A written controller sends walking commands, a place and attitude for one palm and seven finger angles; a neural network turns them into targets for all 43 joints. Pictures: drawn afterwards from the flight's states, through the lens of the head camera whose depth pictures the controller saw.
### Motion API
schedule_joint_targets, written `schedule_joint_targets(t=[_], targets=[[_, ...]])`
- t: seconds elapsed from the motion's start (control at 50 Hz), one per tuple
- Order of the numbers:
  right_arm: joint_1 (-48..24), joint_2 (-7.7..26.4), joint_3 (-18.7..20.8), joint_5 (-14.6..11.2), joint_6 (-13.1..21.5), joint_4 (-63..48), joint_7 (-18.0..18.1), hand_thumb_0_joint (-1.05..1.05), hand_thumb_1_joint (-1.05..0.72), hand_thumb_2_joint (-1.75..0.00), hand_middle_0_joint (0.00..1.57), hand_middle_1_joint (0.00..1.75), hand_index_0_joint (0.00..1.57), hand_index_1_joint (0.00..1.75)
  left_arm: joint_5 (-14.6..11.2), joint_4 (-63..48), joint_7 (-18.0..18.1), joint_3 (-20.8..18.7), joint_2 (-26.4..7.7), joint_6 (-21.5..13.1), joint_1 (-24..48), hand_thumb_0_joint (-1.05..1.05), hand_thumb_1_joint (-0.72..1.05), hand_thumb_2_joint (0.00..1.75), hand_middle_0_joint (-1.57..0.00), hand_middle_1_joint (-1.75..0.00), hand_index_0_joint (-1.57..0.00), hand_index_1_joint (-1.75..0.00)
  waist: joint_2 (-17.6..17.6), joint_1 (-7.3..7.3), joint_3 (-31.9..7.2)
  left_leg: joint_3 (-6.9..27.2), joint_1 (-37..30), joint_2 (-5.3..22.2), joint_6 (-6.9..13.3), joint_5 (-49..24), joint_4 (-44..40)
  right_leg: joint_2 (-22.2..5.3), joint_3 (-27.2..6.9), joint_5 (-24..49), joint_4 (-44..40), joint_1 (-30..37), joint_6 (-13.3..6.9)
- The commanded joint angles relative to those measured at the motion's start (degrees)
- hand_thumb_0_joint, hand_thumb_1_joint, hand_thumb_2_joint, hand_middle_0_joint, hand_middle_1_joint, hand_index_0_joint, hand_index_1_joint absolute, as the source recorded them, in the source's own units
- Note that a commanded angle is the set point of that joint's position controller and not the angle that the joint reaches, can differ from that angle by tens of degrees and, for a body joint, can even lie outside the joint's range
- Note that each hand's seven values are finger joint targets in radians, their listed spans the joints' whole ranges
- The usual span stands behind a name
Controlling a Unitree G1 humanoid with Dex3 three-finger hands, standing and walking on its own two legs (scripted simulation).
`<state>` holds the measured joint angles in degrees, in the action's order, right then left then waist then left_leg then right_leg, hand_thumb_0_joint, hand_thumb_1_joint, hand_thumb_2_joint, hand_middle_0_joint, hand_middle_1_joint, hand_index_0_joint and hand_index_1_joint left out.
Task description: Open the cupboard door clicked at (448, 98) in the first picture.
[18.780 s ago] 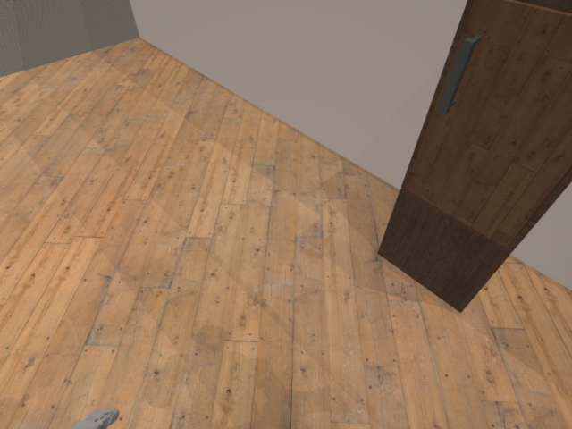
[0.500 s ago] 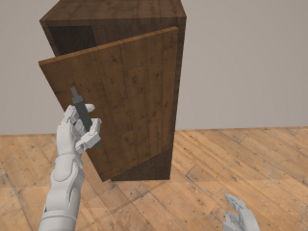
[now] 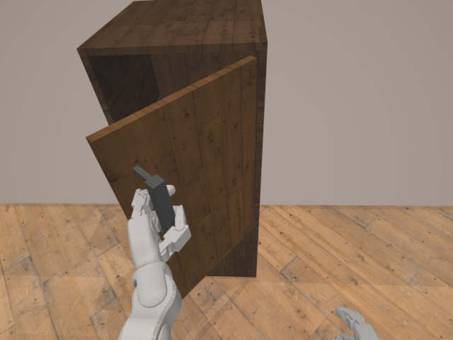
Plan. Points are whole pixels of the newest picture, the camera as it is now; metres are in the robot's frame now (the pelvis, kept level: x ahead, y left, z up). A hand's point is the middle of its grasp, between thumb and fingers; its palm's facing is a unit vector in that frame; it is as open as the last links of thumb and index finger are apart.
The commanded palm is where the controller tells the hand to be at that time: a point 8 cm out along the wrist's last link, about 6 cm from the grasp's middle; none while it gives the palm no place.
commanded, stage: open thumb and fingers to let go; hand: left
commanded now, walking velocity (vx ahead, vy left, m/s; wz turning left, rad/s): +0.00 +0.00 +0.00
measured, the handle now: (159, 210) +0.32 +0.13 +0.10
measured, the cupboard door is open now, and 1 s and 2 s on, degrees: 50 49 53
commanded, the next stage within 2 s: slide the hand sideways off the handle in 0.86 s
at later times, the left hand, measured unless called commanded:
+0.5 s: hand (177, 229) +0.27 +0.09 +0.11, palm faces +0.34 -0.94 +0.01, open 11.4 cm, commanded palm +0.23 +0.13 +0.10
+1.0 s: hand (181, 230) +0.27 +0.08 +0.10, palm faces +0.30 -0.95 -0.02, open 15.5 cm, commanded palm +0.23 +0.13 +0.10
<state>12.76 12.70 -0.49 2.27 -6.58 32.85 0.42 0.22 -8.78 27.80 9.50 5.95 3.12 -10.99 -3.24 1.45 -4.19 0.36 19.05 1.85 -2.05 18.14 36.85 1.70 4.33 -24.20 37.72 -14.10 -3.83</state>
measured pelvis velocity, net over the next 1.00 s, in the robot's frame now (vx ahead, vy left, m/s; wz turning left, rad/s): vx -0.04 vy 0.03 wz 0.01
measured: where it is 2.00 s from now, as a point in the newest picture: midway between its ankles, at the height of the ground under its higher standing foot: outside the picture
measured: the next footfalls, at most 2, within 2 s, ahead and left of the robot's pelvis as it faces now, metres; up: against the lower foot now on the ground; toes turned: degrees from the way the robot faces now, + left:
none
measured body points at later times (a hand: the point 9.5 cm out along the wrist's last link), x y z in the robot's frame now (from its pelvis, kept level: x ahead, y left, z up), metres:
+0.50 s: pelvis -0.02 +0.02 +0.00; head -0.04 +0.00 +0.45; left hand +0.25 +0.14 +0.11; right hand +0.18 -0.19 -0.09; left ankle +0.01 +0.15 -0.72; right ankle -0.04 -0.07 -0.72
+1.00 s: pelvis -0.04 +0.03 -0.01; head -0.06 +0.02 +0.44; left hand +0.25 +0.13 +0.11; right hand +0.14 -0.17 -0.10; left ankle +0.01 +0.15 -0.72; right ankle -0.04 -0.07 -0.72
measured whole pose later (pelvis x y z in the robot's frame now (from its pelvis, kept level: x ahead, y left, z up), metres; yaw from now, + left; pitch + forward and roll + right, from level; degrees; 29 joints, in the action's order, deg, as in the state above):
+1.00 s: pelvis -0.04 +0.03 -0.01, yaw +0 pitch -1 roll -1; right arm 7.8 9.5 -1.8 2.2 -6.9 35.9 -0.4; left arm 3.3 3.4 33.8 14.9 6.1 5.1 3.4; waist -2.3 0.3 -2.3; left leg 0.3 22.8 0.7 0.1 17.0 40.9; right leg 0.4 4.3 -22.2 40.3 -17.0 -1.8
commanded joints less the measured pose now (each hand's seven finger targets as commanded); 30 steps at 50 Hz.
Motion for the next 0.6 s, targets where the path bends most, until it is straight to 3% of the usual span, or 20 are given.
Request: schedule_joint_targets(t=[0.0,0.02,0.06,0.1,0.12,0.22,0.28,0.3,0.32,0.42,0.48,0.5,0.58], targets=[[-10.7,3.1,1.3,0.2,3.9,-9.7,-0.2,0.0,-0.9,-0.9,0.2,0.3,0.2,0.3,4.3,-12.3,3.4,2.0,-0.3,-4.3,12.2,0.0,0.9,0.9,-0.4,-1.35,-0.4,-1.35,11.1,-1.23,-5.6,0.4,-3.8,-2.8,3.4,-11.7,1.1,-4.7,-6.2,27.4,-9.0,-1.6,4.7],[-11.4,3.2,1.2,0.2,3.8,-9.1,0.2,0.0,-0.9,-0.9,0.2,0.3,0.2,0.3,4.5,-11.7,4.3,0.8,-1.9,-4.4,18.6,0.0,0.9,0.9,-0.4,-1.35,-0.4,-1.35,9.9,-0.83,-5.2,0.4,-3.4,-3.0,3.5,-10.5,1.3,-5.1,-7.0,24.8,-9.5,-3.1,4.7],[-12.1,2.6,1.0,0.3,3.9,-8.9,0.5,0.0,-0.9,-0.9,0.2,0.3,0.2,0.3,3.5,-9.5,4.8,0.5,-0.6,-4.3,16.7,0.0,0.76,0.84,-0.39,-1.34,-0.39,-1.34,8.9,-1.92,-5.5,0.3,-3.6,-3.2,3.4,-9.6,1.3,-5.4,-7.5,23.0,-10.5,-2.5,4.7],[-12.1,2.4,1.0,0.3,3.7,-8.3,0.9,0.0,-0.9,-0.9,0.2,0.3,0.2,0.3,2.2,-7.9,4.2,-1.5,-2.1,-4.4,15.3,0.0,0.62,0.78,-0.38,-1.32,-0.38,-1.32,12.0,-2.55,-6.5,0.4,-3.1,-3.2,3.4,-9.9,0.8,-5.7,-8.1,24.2,-11.3,-0.4,5.0],[-12.4,2.4,0.9,0.2,3.5,-8.4,1.1,0.0,-0.9,-0.9,0.2,0.3,0.2,0.3,1.7,-8.8,3.7,-1.7,-2.2,-4.7,15.8,0.0,0.55,0.75,-0.38,-1.31,-0.38,-1.31,10.7,-2.78,-7.7,0.2,-3.5,-3.3,3.4,-10.6,0.5,-5.8,-8.3,25.8,-10.9,0.5,5.0],[-12.3,2.2,0.7,0.0,3.2,-8.0,1.0,0.0,-0.9,-0.9,0.2,0.3,0.2,0.3,2.8,-7.5,3.2,1.2,0.2,-5.1,19.7,0.0,0.2,0.6,-0.35,-1.27,-0.35,-1.27,7.7,-1.71,-6.5,0.2,-5.3,-2.9,3.5,-11.2,-0.1,-4.9,-6.2,24.7,-9.8,-1.7,4.3],[-12.1,2.2,0.8,0.0,3.3,-8.5,0.7,0.0,-0.9,-0.9,0.2,0.3,0.2,0.3,2.7,-7.4,2.9,2.2,1.5,-5.2,18.7,0.0,-0.01,0.51,-0.33,-1.25,-0.33,-1.25,7.9,-1.94,-7.5,0.3,-5.8,-2.8,3.4,-12.2,-0.3,-4.3,-5.0,26.3,-8.6,-1.5,4.1],[-11.9,2.3,0.9,0.0,3.2,-8.3,0.8,0.0,-0.9,-0.9,0.2,0.3,0.2,0.3,2.6,-6.5,2.7,1.9,1.0,-5.1,18.4,0.0,-0.08,0.48,-0.33,-1.24,-0.33,-1.24,10.3,-1.58,-7.0,0.4,-5.6,-2.6,3.5,-12.0,-0.3,-4.2,-4.6,25.6,-8.9,-1.6,4.1],[-12.3,2.3,0.8,-0.1,3.1,-8.5,0.8,0.0,-0.9,-0.9,0.2,0.3,0.2,0.3,2.4,-7.1,2.6,2.0,1.1,-5.3,19.7,0.0,-0.15,0.45,-0.32,-1.24,-0.32,-1.24,10.4,-1.74,-7.1,0.4,-5.6,-2.6,3.5,-11.7,-0.6,-4.1,-4.7,24.7,-8.9,-1.6,4.1],[-12.6,2.1,0.7,-0.2,2.9,-8.5,0.3,0.0,-0.9,-0.9,0.2,0.3,0.2,0.3,3.5,-6.5,3.7,3.8,2.9,-4.5,21.4,0.0,-0.5,0.3,-0.3,-1.2,-0.3,-1.2,7.1,-1.63,-7.0,0.4,-6.6,-2.2,3.4,-11.9,-0.6,-3.0,-3.1,20.4,-7.9,-3.5,2.9],[-13.1,2.1,0.7,-0.2,2.8,-8.6,0.0,0.0,-0.9,-0.9,0.2,0.3,0.2,0.3,3.8,-6.2,4.9,4.5,3.9,-3.9,24.1,0.0,-0.5,0.3,-0.29,-1.15,-0.29,-1.15,6.1,-1.64,-7.2,0.6,-6.7,-2.0,3.3,-11.4,-0.5,-2.4,-2.4,17.5,-7.4,-4.8,2.4],[-12.9,2.1,0.8,-0.2,2.8,-8.4,0.0,0.0,-0.9,-0.9,0.2,0.3,0.2,0.3,3.9,-5.1,5.2,4.2,3.6,-3.5,23.5,0.0,-0.5,0.3,-0.28,-1.1,-0.28,-1.1,7.4,-1.62,-6.8,0.9,-6.2,-1.9,3.3,-11.0,-0.5,-2.2,-2.1,16.3,-7.6,-4.8,2.3],[-13.4,2.0,0.8,-0.2,2.4,-8.5,-0.4,0.0,-0.9,-0.9,0.2,0.3,0.2,0.3,4.1,-6.3,6.1,4.8,4.6,-2.8,24.2,0.0,-0.5,0.3,-0.25,-0.9,-0.25,-0.9,4.7,-2.24,-9.0,0.8,-6.5,-1.7,3.0,-11.8,-0.7,-1.7,-1.5,16.1,-6.2,-4.5,1.7]])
